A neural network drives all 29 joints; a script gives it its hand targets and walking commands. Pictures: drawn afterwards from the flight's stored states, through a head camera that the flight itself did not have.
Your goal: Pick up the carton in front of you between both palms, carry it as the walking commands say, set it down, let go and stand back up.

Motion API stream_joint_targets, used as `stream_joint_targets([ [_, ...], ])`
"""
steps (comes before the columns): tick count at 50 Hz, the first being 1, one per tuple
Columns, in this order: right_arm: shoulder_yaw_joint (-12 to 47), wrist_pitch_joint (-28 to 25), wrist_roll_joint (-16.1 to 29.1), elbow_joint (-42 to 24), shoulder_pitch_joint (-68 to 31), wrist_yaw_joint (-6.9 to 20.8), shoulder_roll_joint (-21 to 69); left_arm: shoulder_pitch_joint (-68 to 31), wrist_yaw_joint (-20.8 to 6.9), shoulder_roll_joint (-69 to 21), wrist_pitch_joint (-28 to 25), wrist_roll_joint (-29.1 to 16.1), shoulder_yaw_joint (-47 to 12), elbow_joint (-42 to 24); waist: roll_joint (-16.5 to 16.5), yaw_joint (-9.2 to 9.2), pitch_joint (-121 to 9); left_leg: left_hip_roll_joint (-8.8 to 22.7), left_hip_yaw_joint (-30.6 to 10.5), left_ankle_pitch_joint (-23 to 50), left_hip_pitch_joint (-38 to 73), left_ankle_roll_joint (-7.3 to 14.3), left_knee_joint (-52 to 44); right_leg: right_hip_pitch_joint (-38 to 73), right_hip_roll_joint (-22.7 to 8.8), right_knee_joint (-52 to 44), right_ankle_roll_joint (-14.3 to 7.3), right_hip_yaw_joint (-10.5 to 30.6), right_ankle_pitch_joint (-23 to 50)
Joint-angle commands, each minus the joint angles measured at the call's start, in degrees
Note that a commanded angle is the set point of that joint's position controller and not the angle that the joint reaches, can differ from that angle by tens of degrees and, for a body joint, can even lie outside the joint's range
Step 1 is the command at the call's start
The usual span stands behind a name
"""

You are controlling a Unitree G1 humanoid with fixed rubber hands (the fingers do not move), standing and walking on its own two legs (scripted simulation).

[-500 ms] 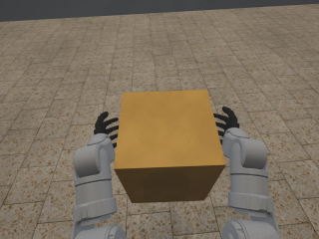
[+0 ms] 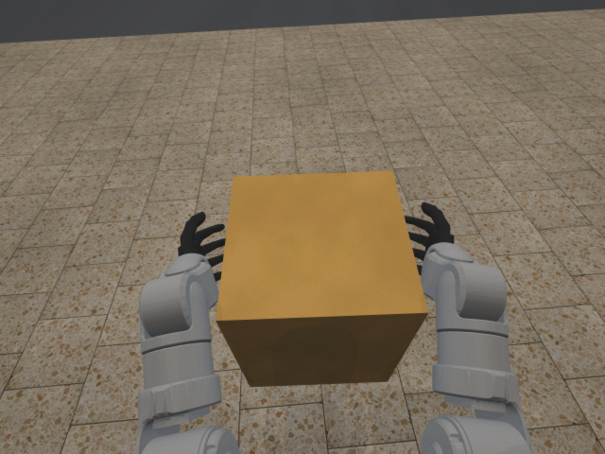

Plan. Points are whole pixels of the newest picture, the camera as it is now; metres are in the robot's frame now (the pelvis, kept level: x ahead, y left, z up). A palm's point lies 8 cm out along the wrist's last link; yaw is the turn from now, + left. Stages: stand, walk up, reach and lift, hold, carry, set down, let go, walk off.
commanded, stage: carry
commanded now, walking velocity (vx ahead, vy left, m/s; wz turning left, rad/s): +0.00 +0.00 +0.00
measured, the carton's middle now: (316, 286) +0.33 +0.00 +0.05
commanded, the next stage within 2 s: none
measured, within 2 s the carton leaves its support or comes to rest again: neither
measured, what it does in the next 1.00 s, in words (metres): lifts its right foot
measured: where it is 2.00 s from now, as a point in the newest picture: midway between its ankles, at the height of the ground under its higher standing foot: (325, 350)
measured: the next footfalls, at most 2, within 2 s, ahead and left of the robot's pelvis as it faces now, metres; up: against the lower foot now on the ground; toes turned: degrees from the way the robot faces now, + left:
right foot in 1.02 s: +0.16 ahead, -0.10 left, +0.00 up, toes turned -4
left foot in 1.48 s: +0.53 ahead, +0.05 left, -0.14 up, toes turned +3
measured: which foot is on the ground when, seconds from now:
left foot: down 0.00-1.00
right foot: down 0.00-0.76, up 0.78-1.00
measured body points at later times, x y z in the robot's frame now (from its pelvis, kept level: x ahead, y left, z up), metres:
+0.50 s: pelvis +0.00 +0.00 +0.00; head -0.02 +0.00 +0.45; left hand +0.33 +0.16 +0.11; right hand +0.34 -0.16 +0.11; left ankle -0.03 +0.12 -0.74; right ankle +0.04 -0.08 -0.74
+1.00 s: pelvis +0.09 -0.01 -0.02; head +0.08 -0.02 +0.43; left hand +0.44 +0.14 +0.09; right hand +0.43 -0.17 +0.08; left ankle -0.03 +0.12 -0.73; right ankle +0.12 -0.09 -0.73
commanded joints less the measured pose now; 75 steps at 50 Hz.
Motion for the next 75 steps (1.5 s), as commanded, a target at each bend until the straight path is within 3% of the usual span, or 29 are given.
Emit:
stream_joint_targets([
  [1,33.5,-0.6,8.3,-2.5,-33.1,0.0,43.6,-33.6,0.0,-42.7,-0.8,-8.1,-33.3,-2.7,-0.3,0.01,-17.8,6.0,-5.2,9.4,1.5,1.2,-3.3,11.3,-9.0,-2.9,-0.5,9.1,12.6],
  [27,33.5,-0.5,8.3,-2.3,-33.3,0.0,43.7,-33.8,0.0,-42.6,-0.7,-8.0,-33.1,-2.5,-0.8,0.0,-17.7,6.1,-5.2,9.5,1.3,1.1,-3.2,11.1,-9.0,-2.8,-0.5,9.0,12.8],
  [29,33.3,-0.6,8.3,-2.2,-33.7,0.0,43.8,-33.5,0.0,-42.4,-0.7,-8.1,-33.1,-2.1,-0.7,0.48,-18.5,4.4,-4.2,0.4,0.2,2.0,-1.6,11.0,-8.2,-3.2,-1.2,9.5,-3.3],
  [32,32.8,-0.5,8.1,-1.3,-34.5,-0.1,42.8,-34.1,0.3,-42.1,-0.9,-7.4,-32.8,-0.5,-6.0,1.08,-14.3,1.3,-1.2,-13.2,-10.7,2.8,6.0,10.2,-12.4,-9.7,-5.7,19.9,-30.0],
  [33,32.5,-0.5,7.9,-0.6,-34.4,-0.1,42.6,-34.1,0.5,-42.0,-0.9,-7.3,-32.8,0.1,-7.1,1.33,-13.6,0.2,1.1,-10.8,-11.6,2.7,7.4,9.6,-14.7,-11.5,-7.2,22.5,-31.7],
  [35,31.6,-0.9,7.5,0.9,-33.6,-0.2,42.9,-34.3,0.7,-42.6,-1.2,-7.7,-33.3,-0.2,-4.9,0.88,-14.1,-0.1,1.8,-7.3,-5.0,3.8,1.9,5.1,-14.3,-10.2,-7.2,19.1,-25.8],
  [36,31.5,-1.1,7.4,1.3,-33.6,-0.3,43.3,-35.3,0.7,-43.0,-1.5,-8.2,-33.7,-0.7,-3.2,0.27,-14.1,0.4,1.0,-6.3,-0.5,4.4,-0.8,2.1,-12.2,-7.4,-5.5,15.0,-22.0],
  [37,31.1,-1.4,7.1,1.9,-33.5,-0.4,43.5,-36.1,0.6,-43.6,-1.7,-8.7,-34.2,-1.0,0.8,-0.58,-13.8,3.8,-5.2,-8.0,3.1,6.1,-4.7,-1.7,-8.7,-1.5,-3.3,10.1,-18.6],
  [39,30.4,-1.9,6.8,2.7,-31.9,-0.7,43.0,-37.4,0.5,-43.9,-2.0,-9.1,-34.3,-1.2,11.8,-2.87,-10.5,15.7,-23.2,-5.8,9.5,11.3,-10.1,-13.8,-1.0,15.0,0.5,2.2,-14.3],
  [41,32.0,-2.3,7.7,0.4,-33.4,-0.4,42.3,-35.7,0.9,-43.2,-2.3,-8.0,-33.1,0.4,9.7,-4.42,-9.9,18.0,-25.5,7.6,16.8,14.8,-6.4,-24.1,0.0,21.4,1.0,4.1,-19.1],
  [43,34.0,-2.7,9.6,-1.7,-35.0,-0.2,42.4,-33.7,1.2,-42.4,-2.4,-7.5,-31.8,1.5,7.3,-4.64,-12.1,17.1,-22.2,15.4,19.6,13.8,-3.5,-26.1,-0.4,22.7,1.2,5.1,-17.7],
  [47,35.5,-3.5,10.6,-2.9,-33.9,-0.2,42.9,-31.1,1.3,-40.9,-2.7,-6.2,-30.4,1.2,10.1,-2.73,-13.6,14.8,-14.5,25.4,13.5,10.4,-0.3,-16.5,-0.4,20.5,0.9,3.2,-7.4],
  [49,36.5,-3.6,10.8,-2.8,-32.7,-0.2,44.1,-29.7,1.1,-41.2,-2.7,-6.1,-30.5,0.6,6.6,2.96,-16.8,11.0,-4.6,35.8,2.7,6.6,11.2,-0.1,2.8,16.6,-0.2,-1.3,-4.4],
  [50,36.5,-3.6,10.7,-3.3,-32.4,-0.3,43.9,-27.3,1.1,-41.0,-2.8,-5.9,-30.6,1.3,2.2,7.8,-19.4,7.7,1.2,36.9,-6.4,3.9,25.6,14.1,4.3,10.7,-1.8,-1.6,-2.8],
  [51,35.8,-3.5,10.3,-3.9,-31.7,-0.7,43.2,-23.7,1.2,-39.7,-2.9,-5.1,-30.1,3.0,-6.6,10.27,-18.1,2.5,2.6,19.3,-20.3,2.1,44.2,22.2,-2.5,5.3,-4.2,12.2,-4.1],
  [52,34.6,-3.1,8.9,-3.4,-29.5,-1.0,42.2,-24.3,1.5,-39.0,-3.1,-4.8,-30.6,3.6,-19.1,4.75,-17.5,-3.7,-0.5,-14.0,-34.6,1.0,52.2,26.8,-13.6,0.0,-11.4,39.4,11.5],
  [53,32.1,-3.2,7.1,-1.6,-29.6,-1.3,41.1,-27.7,1.4,-40.9,-3.3,-6.3,-32.2,2.6,-11.6,4.2,-18.5,-0.9,-5.8,-16.9,-38.8,2.1,53.0,27.7,-18.9,0.0,-16.1,45.0,2.8],
  [54,31.1,-3.3,6.6,-1.4,-29.6,-1.3,42.4,-31.6,0.5,-44.1,-4.0,-9.3,-35.2,-0.9,-2.5,4.51,-14.8,1.2,-7.4,-15.5,-39.7,2.1,50.9,22.8,-19.1,1.8,-15.7,43.8,3.9],
  [55,31.4,-3.7,6.4,-1.0,-28.8,-1.0,44.6,-36.4,-0.5,-46.4,-4.6,-12.4,-37.8,-5.4,1.1,3.83,-13.5,2.3,-6.8,-11.5,-38.6,1.5,47.0,19.2,-17.8,1.4,-13.8,39.4,2.7],
  [57,31.7,-4.8,6.0,-1.6,-30.0,-0.5,45.4,-39.5,-1.9,-48.4,-5.8,-14.9,-40.6,-7.0,-1.5,2.51,-13.4,3.1,-6.3,-6.3,-33.0,0.9,38.4,13.6,-15.6,0.1,-11.5,32.5,-0.6],
  [59,32.9,-6.0,6.4,-4.3,-30.4,-0.2,45.4,-38.6,-2.3,-48.2,-6.9,-15.9,-41.4,-8.4,-5.1,3.32,-14.6,3.6,-6.1,4.5,-33.5,0.7,38.9,15.3,-14.8,1.1,-11.0,28.6,6.2],
  [60,34.0,-6.7,7.0,-6.3,-31.0,0.0,45.4,-36.8,-2.3,-47.9,-7.3,-15.9,-41.3,-9.3,-2.4,4.87,-12.8,3.7,-8.4,12.6,-37.3,0.7,32.7,18.0,-12.1,4.1,-9.1,25.7,2.8],
  [66,33.6,-6.8,6.1,-10.9,-23.8,-1.6,37.2,-26.0,-0.6,-40.1,-7.2,-14.6,-40.7,-10.0,-3.3,9.15,-11.5,-0.3,1.1,39.4,-24.5,3.1,5.7,12.4,-4.5,9.6,-7.8,16.3,-4.8],
  [69,32.6,-5.8,5.6,-10.5,-21.9,-1.9,34.6,-23.8,-0.1,-38.0,-6.6,-13.6,-39.9,-9.0,-4.9,9.17,-8.7,-1.2,2.9,43.7,-14.9,3.3,-2.4,10.4,-2.7,15.1,-6.2,14.2,-6.0],
  [71,31.4,-4.9,5.3,-8.9,-20.6,-1.9,32.8,-22.8,0.2,-36.9,-5.9,-12.7,-39.4,-7.4,-4.8,7.53,-6.8,-1.3,3.4,40.6,-11.8,3.8,-8.5,13.8,-2.6,22.5,-5.5,14.0,2.2],
  [72,30.6,-4.5,4.9,-7.7,-19.7,-2.0,31.9,-23.1,0.3,-37.1,-5.5,-12.4,-39.2,-6.6,-4.0,4.29,-8.3,-1.4,4.2,40.1,-5.5,4.4,-12.1,14.1,-2.2,31.7,-5.1,12.6,9.0],
  [73,30.4,-4.1,4.7,-6.9,-18.9,-1.9,31.2,-22.7,0.3,-37.2,-5.2,-12.1,-39.2,-6.6,-2.7,-1.2,-12.7,-1.3,6.6,37.8,6.3,4.2,-12.6,9.7,-2.1,41.5,-3.9,9.5,13.5],
  [74,29.3,-3.7,5.2,-6.4,-19.2,-1.7,30.8,-25.2,0.5,-37.2,-4.7,-11.9,-39.1,-7.2,0.9,-2.75,-13.6,3.2,2.1,38.0,16.4,5.6,-9.4,-0.4,0.4,57.8,-2.6,6.4,1.2],
  [75,29.4,-3.7,4.9,-5.7,-20.1,-2.0,29.7,-25.0,0.7,-36.7,-4.0,-11.9,-37.9,-6.5,12.4,-0.17,-18.5,15.7,-9.0,68.7,37.7,9.6,13.5,-24.0,2.3,68.2,0.0,6.8,-30.9],
])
